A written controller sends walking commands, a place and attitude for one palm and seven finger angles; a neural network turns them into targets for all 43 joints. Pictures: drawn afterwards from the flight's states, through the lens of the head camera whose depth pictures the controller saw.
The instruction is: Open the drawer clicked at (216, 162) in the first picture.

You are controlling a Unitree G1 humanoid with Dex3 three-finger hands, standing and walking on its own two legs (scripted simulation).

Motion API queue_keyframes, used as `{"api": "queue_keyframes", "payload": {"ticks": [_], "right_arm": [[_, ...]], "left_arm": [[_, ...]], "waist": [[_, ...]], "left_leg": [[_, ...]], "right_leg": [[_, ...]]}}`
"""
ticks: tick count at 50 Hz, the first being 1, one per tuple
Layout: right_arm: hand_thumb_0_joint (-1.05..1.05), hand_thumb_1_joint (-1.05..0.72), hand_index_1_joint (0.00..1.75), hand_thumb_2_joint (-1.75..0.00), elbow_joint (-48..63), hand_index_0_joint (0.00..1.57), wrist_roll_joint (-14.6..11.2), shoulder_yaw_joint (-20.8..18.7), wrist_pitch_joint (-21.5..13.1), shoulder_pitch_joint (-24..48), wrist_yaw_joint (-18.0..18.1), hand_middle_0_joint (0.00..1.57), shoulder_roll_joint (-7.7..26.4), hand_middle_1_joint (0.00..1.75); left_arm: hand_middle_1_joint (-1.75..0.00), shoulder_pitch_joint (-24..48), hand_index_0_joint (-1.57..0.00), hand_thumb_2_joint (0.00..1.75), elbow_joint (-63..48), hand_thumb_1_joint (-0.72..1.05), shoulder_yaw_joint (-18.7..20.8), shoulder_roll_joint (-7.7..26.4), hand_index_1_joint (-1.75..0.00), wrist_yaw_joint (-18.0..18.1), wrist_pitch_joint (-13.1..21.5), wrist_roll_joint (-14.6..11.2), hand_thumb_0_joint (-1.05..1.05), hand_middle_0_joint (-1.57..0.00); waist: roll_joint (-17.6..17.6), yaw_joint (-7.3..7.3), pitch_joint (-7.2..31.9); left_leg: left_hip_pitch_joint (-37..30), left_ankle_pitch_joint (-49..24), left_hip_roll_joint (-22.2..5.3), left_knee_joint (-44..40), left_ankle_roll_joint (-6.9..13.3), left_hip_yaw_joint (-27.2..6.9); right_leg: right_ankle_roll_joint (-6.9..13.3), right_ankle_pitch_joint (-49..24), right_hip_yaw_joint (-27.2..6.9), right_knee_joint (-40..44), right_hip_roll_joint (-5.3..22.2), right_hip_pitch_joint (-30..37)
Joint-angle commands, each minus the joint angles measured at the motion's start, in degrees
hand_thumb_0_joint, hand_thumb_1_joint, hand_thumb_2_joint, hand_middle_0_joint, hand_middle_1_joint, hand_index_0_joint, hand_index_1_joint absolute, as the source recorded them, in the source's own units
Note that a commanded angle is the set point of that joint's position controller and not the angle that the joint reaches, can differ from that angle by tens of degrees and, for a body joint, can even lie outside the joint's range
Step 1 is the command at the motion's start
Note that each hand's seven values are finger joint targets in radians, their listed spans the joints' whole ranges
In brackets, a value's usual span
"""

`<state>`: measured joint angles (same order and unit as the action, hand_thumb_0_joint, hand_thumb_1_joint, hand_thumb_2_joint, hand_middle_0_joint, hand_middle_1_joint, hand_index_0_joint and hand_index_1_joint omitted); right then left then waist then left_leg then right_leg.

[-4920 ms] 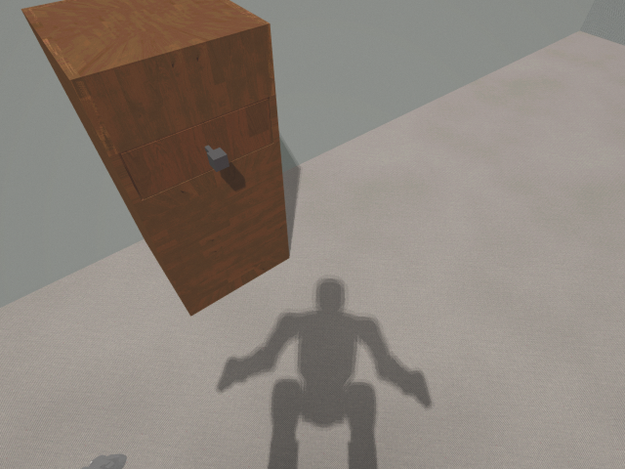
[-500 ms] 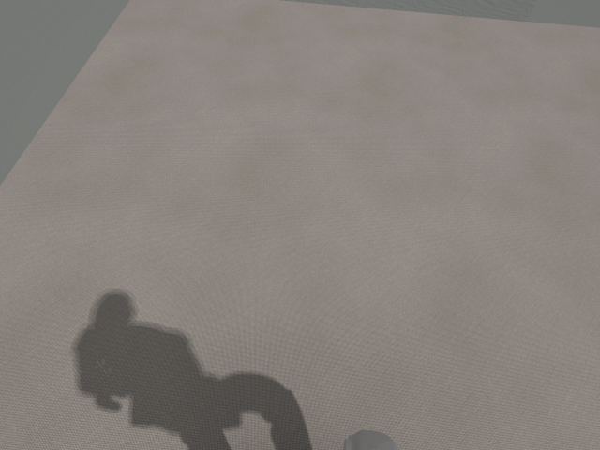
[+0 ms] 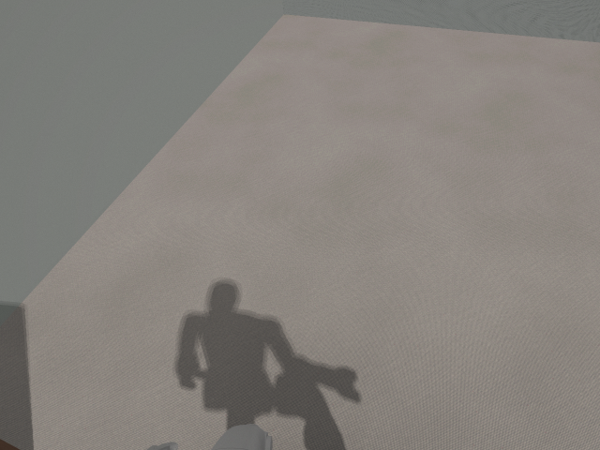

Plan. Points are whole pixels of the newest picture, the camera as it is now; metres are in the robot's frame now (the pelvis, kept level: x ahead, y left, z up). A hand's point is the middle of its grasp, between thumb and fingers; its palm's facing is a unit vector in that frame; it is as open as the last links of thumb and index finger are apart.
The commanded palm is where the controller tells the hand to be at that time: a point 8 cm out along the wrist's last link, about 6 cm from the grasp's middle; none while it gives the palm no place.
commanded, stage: turn to face it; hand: left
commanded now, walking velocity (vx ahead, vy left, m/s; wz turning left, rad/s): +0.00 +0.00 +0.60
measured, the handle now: out of the picture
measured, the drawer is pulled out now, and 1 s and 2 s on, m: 0.00 0.00 0.00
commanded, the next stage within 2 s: take the last steps up to it in 1.88 s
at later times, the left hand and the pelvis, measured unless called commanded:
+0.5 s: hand out of the picture +0.01 +0.27 -0.16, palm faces +0.32 -0.91 -0.28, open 7.4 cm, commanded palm none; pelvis -0.01 +0.03 +0.00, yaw +17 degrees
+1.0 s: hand out of the picture -0.08 +0.20 -0.17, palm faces +0.58 -0.77 -0.25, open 7.4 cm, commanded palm none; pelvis -0.02 +0.00 -0.01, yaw +36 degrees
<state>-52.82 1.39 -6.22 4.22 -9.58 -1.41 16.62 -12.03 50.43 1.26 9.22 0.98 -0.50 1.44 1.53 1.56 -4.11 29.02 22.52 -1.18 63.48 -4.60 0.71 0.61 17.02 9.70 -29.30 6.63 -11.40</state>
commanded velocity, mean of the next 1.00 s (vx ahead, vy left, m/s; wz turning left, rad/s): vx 0.00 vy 0.00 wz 0.60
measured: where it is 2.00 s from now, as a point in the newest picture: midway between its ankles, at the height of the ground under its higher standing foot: outside the picture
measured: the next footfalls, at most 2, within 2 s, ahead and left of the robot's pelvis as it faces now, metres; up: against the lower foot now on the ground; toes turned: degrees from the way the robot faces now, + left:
left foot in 0.22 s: +0.02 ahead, +0.15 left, +0.00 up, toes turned +15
right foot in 0.62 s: +0.08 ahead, -0.09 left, +0.00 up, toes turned +19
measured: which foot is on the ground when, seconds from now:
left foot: up 0.00-0.20, down 0.22-0.62, up 0.64-1.00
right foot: down 0.00-0.22, up 0.24-0.60, down 0.62-1.00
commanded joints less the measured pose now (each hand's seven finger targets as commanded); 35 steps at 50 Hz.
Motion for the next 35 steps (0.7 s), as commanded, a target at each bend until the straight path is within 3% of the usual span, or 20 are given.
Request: {"api": "queue_keyframes", "payload": {"ticks": [1, 6, 8, 9, 10, 11, 12, 13, 14, 15, 17, 23, 26, 28, 29, 30, 31, 32, 33, 35], "right_arm": [[0.0, -0.9, 0.3, -0.9, 5.49, 0.2, -0.43, 0.67, -1.03, 5.87, -0.43, 0.2, 1.44, 0.3], [0.0, -0.9, 0.3, -0.9, 6.21, 0.2, -0.78, 1.41, -1.89, 6.13, -0.31, 0.2, 1.16, 0.3], [0.0, -0.9, 0.3, -0.9, 5.64, 0.2, -0.61, 1.2, -2.43, 3.02, -0.13, 0.2, 2.13, 0.3], [0.0, -0.9, 0.3, -0.9, 4.9, 0.2, -0.47, 0.69, -2.89, -0.46, -0.17, 0.2, 4.26, 0.3], [0.0, -0.9, 0.3, -0.9, 4.41, 0.2, 0.01, -0.98, -3.56, -4.81, 0.19, 0.2, 10.91, 0.3], [0.0, -0.9, 0.3, -0.9, 3.29, 0.2, -0.54, -1.88, -3.18, -8.48, 0.53, 0.2, 15.08, 0.3], [0.0, -0.9, 0.3, -0.9, 2.01, 0.2, -0.61, -1.45, -3.18, -9.91, 0.9, 0.2, 13.27, 0.3], [0.0, -0.9, 0.3, -0.9, 2.8, 0.2, -0.29, -1.25, -3.23, -6.58, 1.58, 0.2, 12.31, 0.3], [0.0, -0.9, 0.3, -0.9, 3.92, 0.2, -0.25, -0.65, -3.2, -2.25, 1.76, 0.2, 10.11, 0.3], [0.0, -0.9, 0.3, -0.9, 4.81, 0.2, -0.13, 0.0, -3.35, 0.77, 1.77, 0.2, 8.55, 0.3], [0.0, -0.9, 0.3, -0.9, 5.25, 0.2, -0.21, 0.25, -3.6, 2.45, 1.7, 0.2, 8.18, 0.3], [0.0, -0.9, 0.3, -0.9, 4.39, 0.2, -0.05, -0.52, -3.15, -0.31, 1.53, 0.2, 8.64, 0.3], [0.0, -0.9, 0.3, -0.9, 4.8, 0.2, 0.09, -0.86, -2.74, 0.53, 1.43, 0.2, 8.8, 0.3], [0.0, -0.9, 0.3, -0.9, 5.29, 0.2, -0.15, -1.07, -2.6, 1.7, 1.39, 0.2, 8.38, 0.3], [0.0, -0.9, 0.3, -0.9, 5.59, 0.2, -0.51, -0.97, -2.56, 2.1, 1.3, 0.2, 7.6, 0.3], [0.0, -0.9, 0.3, -0.9, 6.28, 0.2, -0.99, -0.65, -2.68, 1.12, 1.0, 0.2, 4.28, 0.3], [0.0, -0.9, 0.3, -0.9, 8.05, 0.2, -0.8, -0.07, -2.75, 1.15, 0.8, 0.2, 1.21, 0.3], [0.0, -0.9, 0.3, -0.9, 7.2, 0.2, 0.07, -0.88, -2.1, 1.04, 0.96, 0.2, 4.53, 0.3], [0.0, -0.9, 0.3, -0.9, 6.26, 0.2, -0.04, -1.19, -1.51, 1.18, 0.7, 0.2, 4.26, 0.3], [0.0, -0.9, 0.3, -0.9, 4.06, 0.2, 0.06, -0.72, -1.15, -0.71, -0.21, 0.2, 3.02, 0.3]], "left_arm": [[-0.3, -3.89, -0.2, 0.9, -2.58, 0.9, 4.15, 14.28, -0.3, 0.99, 0.99, 0.27, 0.0, -0.2], [-0.3, -4.38, -0.2, 0.9, -1.77, 0.9, 5.04, 16.07, -0.3, 0.78, 0.33, 0.38, 0.0, -0.2], [-0.3, -3.77, -0.2, 0.9, -1.62, 0.9, 5.29, 16.13, -0.3, 0.59, 0.04, 0.05, 0.0, -0.2], [-0.3, -3.23, -0.2, 0.9, -1.59, 0.9, 5.25, 15.57, -0.3, 0.41, -0.13, -0.39, 0.0, -0.2], [-0.3, -3.92, -0.2, 0.9, -3.38, 0.9, 5.1, 12.53, -0.3, -0.04, -0.33, -0.82, 0.0, -0.2], [-0.3, -0.4, -0.2, 0.9, -6.2, 0.9, 3.67, 9.89, -0.3, -0.08, -0.54, -0.56, 0.0, -0.2], [-0.3, 2.52, -0.2, 0.9, -6.45, 0.9, 3.93, 11.04, -0.3, 0.4, -1.26, -0.24, 0.0, -0.2], [-0.3, 3.59, -0.2, 0.9, -5.69, 0.9, 4.27, 10.07, -0.3, 0.42, -1.3, -0.53, 0.0, -0.2], [-0.3, 3.49, -0.2, 0.9, -4.83, 0.9, 4.43, 10.98, -0.3, 0.01, -1.35, -0.55, 0.0, -0.2], [-0.3, 2.07, -0.2, 0.9, -3.88, 0.9, 4.6, 10.88, -0.3, -0.36, -1.33, -0.44, 0.0, -0.2], [-0.3, -0.36, -0.2, 0.9, -2.7, 0.9, 4.55, 10.73, -0.3, -0.52, -1.51, -0.43, 0.0, -0.2], [-0.3, 2.17, -0.2, 0.9, -4.84, 0.9, 4.06, 9.66, -0.3, -0.12, -1.26, -0.76, 0.0, -0.2], [-0.3, 1.15, -0.2, 0.9, -5.18, 0.9, 3.86, 9.27, -0.3, 0.06, -0.82, -1.06, 0.0, -0.2], [-0.3, -2.07, -0.2, 0.9, -4.71, 0.9, 3.95, 9.57, -0.3, 0.22, -0.29, -1.19, 0.0, -0.2], [-0.3, -4.3, -0.2, 0.9, -4.27, 0.9, 4.18, 10.9, -0.3, 0.41, 0.22, -1.12, 0.0, -0.2], [-0.3, -6.34, -0.2, 0.9, -4.16, 0.9, 4.96, 14.57, -0.3, 0.86, 0.88, -0.39, 0.0, -0.2], [-0.3, -5.91, -0.2, 0.9, -4.79, 0.9, 5.62, 19.29, -0.3, 1.06, 0.89, 0.3, 0.0, -0.2], [-0.3, -4.48, -0.2, 0.9, -5.17, 0.9, 5.49, 18.18, -0.3, 1.24, 0.94, -0.32, 0.0, -0.2], [-0.3, -0.58, -0.2, 0.9, -5.9, 0.9, 5.09, 16.27, -0.3, 1.28, 0.65, -0.28, 0.0, -0.2], [-0.3, 4.65, -0.2, 0.9, -6.98, 0.9, 3.91, 12.69, -0.3, 1.14, 0.74, -0.15, 0.0, -0.2]], "waist": [[-12.47, -3.66, 3.77], [-14.91, -4.38, 6.3], [-14.14, -2.65, 8.0], [-9.12, -0.49, 9.88], [7.34, 1.83, 13.14], [16.6, 3.61, 11.68], [10.05, 4.19, 11.6], [12.5, 3.11, 8.73], [10.3, 1.59, 5.99], [7.55, -0.05, 4.38], [7.17, -1.16, 4.69], [6.51, 0.21, 6.35], [8.29, -0.36, 6.58], [7.96, -2.02, 7.93], [5.17, -3.45, 8.07], [-5.64, -4.42, 9.51], [-19.95, -4.52, 7.51], [-19.68, -4.28, 6.75], [-14.89, -2.39, 3.57], [-8.78, 0.36, 0.91]], "left_leg": [[2.17, 1.86, -0.99, -7.66, -0.27, 2.53], [-5.4, 2.0, -0.51, -21.75, 1.53, 5.88], [-12.09, -4.63, -0.01, -31.69, 2.3, 7.13], [-20.86, -12.62, -1.08, -40.07, 3.25, 5.27], [-33.09, -29.88, -13.82, -42.27, 9.01, -11.67], [-34.19, -50.71, -24.05, -41.91, 16.47, -21.71], [-30.2, -42.19, -22.94, -41.29, 17.46, -19.75], [-25.94, -34.13, -19.93, -42.43, 16.63, -19.13], [-21.49, -27.8, -17.2, -43.64, 15.2, -16.32], [-18.81, -26.17, -14.39, -44.22, 13.74, -13.72], [-17.42, -25.37, -11.99, -44.84, 12.92, -11.81], [-19.46, -24.66, -11.55, -43.49, 14.5, -17.1], [-16.05, -26.6, -10.31, -41.56, 13.86, -19.5], [-13.95, -27.43, -8.43, -38.23, 12.43, -20.07], [-9.48, -24.46, -6.57, -34.89, 10.41, -19.27], [-1.13, -12.35, -1.22, -25.93, 6.54, -14.02], [7.43, 9.89, 6.57, -12.25, 2.25, -3.54], [5.35, 10.92, 2.89, -2.7, 2.88, -7.2], [4.68, 7.31, 2.05, 3.74, 2.88, -6.77], [4.18, 0.1, 0.12, 7.58, 1.77, -4.09]], "right_leg": [[6.29, -28.19, -6.55, 7.75, 13.79, 7.94], [5.73, -31.94, -4.07, 3.42, 15.36, 9.01], [3.18, -30.5, -1.13, -1.47, 14.44, 7.31], [0.76, -26.86, 0.58, -9.33, 13.28, 2.41], [-3.8, -5.21, 2.9, -22.69, 6.59, -12.79], [-6.18, 22.3, -0.66, -32.32, 1.71, -23.29], [-5.46, 20.25, -6.16, -36.61, 1.86, -22.8], [-5.58, 16.54, -7.59, -37.96, 1.94, -24.36], [-5.69, 11.69, -8.58, -38.24, 2.28, -23.39], [-5.71, 8.25, -8.61, -37.24, 1.81, -21.52], [-5.97, 5.72, -8.29, -34.4, 0.79, -18.8], [-5.85, 7.75, -8.62, -21.95, -2.34, -15.53], [-5.15, 7.47, -7.89, -13.76, -4.56, -8.95], [-4.74, 1.87, -7.4, -4.27, -5.62, -2.65], [-4.51, -3.66, -8.12, 3.93, -4.52, 3.91], [-2.0, -3.15, -17.38, 12.23, 5.39, 11.91], [4.73, -8.62, -31.26, 14.9, 20.18, 11.68], [6.93, -6.47, -30.58, 15.71, 21.54, 3.84], [7.41, -1.85, -27.7, 16.02, 18.87, -0.81], [5.45, -7.54, -15.64, 12.73, 12.82, -2.22]]}}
